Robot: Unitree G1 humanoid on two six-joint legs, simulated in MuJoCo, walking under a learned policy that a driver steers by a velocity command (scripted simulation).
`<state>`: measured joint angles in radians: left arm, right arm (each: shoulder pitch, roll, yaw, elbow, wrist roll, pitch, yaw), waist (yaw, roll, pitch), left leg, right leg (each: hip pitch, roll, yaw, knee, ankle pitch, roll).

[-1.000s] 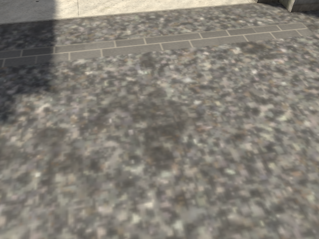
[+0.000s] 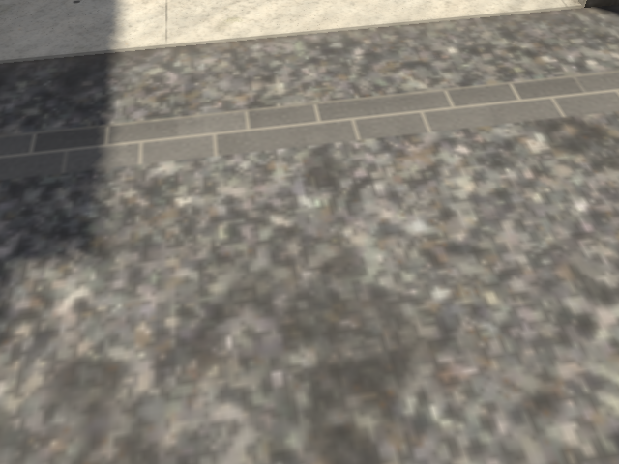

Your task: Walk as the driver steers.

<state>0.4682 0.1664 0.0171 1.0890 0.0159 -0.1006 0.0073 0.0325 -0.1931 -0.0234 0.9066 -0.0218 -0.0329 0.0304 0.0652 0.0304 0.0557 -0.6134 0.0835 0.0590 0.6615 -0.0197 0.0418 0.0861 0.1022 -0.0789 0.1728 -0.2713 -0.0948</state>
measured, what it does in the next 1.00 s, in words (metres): walks ahead: left foot, then right foot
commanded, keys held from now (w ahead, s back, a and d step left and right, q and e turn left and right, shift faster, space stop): w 0.52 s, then w+q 0.48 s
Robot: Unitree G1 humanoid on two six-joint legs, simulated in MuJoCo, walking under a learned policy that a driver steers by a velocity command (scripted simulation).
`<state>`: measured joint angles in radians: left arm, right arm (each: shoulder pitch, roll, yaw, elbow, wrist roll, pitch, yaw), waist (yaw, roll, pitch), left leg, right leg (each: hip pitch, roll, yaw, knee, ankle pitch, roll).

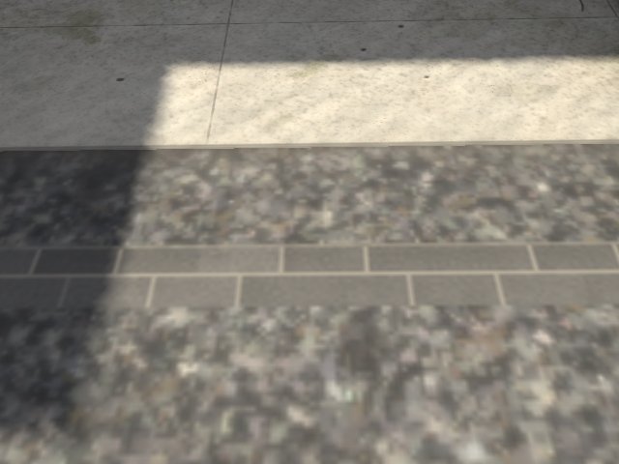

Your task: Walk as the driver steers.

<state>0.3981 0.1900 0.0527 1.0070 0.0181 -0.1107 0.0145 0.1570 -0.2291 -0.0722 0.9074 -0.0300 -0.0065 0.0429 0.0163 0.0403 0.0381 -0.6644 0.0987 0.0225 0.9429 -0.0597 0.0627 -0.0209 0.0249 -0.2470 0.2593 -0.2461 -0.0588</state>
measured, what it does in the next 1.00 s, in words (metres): walks ahead, turning left: left foot, then right foot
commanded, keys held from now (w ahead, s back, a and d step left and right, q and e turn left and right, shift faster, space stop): w+q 0.02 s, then q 0.62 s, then w+q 0.18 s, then w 0.18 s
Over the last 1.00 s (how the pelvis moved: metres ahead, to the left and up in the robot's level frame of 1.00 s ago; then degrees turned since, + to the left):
0.55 -0.01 0.01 12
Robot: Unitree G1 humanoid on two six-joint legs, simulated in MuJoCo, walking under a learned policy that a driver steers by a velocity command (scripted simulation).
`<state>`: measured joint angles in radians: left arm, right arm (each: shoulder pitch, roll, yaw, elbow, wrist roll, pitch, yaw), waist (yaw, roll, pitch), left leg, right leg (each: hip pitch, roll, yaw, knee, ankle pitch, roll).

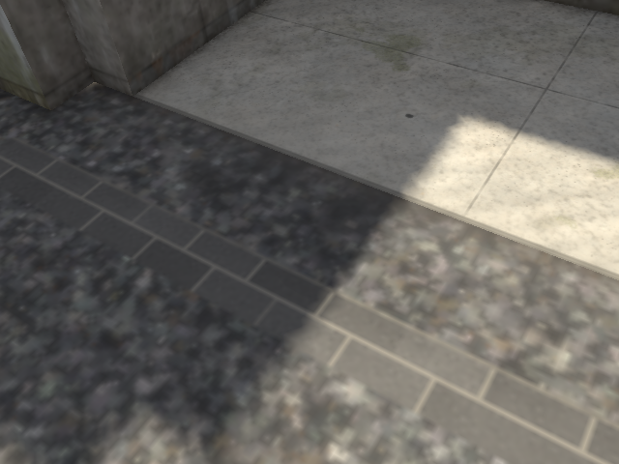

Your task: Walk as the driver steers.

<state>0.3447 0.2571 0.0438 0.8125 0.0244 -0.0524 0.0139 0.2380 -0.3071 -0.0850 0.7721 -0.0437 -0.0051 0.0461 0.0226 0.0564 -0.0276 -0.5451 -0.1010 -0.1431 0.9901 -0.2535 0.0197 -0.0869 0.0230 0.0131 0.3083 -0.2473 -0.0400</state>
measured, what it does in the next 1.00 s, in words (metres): walks ahead, turning right: left foot, then right foot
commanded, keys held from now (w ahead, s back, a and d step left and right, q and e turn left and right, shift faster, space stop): w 0.22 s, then w+e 0.78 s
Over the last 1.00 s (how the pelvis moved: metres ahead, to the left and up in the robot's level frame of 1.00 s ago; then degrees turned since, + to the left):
0.26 0.01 0.00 33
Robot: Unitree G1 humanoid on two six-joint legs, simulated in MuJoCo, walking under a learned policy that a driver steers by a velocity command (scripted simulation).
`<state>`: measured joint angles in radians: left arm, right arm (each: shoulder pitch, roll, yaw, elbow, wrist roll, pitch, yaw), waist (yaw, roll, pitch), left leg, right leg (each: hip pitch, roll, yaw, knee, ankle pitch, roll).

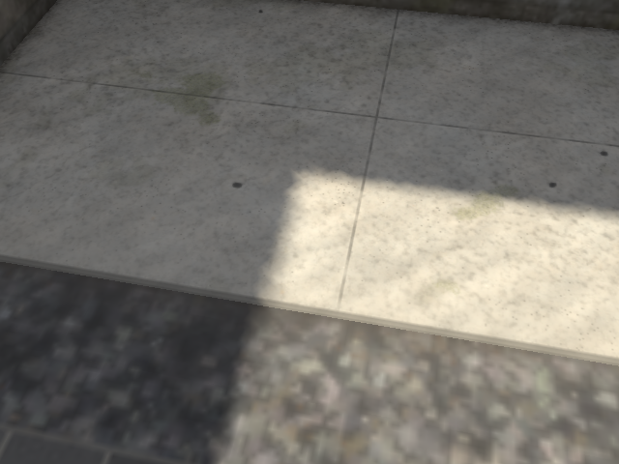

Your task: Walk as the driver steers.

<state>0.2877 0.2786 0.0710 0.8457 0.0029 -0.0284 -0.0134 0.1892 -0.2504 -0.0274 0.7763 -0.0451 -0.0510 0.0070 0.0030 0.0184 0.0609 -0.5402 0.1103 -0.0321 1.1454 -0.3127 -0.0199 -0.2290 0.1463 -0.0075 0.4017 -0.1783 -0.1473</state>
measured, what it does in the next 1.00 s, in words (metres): walks ahead, turning right: left foot, then right foot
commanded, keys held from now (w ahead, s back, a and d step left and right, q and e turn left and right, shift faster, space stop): w+e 0.78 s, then w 0.22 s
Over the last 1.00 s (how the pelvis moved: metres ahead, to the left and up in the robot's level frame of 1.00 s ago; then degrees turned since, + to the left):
0.49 -0.03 -0.01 -21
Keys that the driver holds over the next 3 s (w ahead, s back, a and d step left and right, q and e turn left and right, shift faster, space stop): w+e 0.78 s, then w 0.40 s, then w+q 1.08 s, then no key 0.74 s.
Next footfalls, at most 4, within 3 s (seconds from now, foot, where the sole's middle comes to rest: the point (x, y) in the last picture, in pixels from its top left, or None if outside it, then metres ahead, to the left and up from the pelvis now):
0.32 left None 0.38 0.13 -0.78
0.86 right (415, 420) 0.55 -0.18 -0.78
1.42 left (413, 281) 0.91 -0.21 -0.78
1.94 right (502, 216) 1.12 -0.48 -0.78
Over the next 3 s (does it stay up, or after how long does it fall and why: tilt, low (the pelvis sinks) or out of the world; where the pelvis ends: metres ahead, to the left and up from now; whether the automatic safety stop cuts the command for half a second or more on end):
stays up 1.31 -0.35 0.01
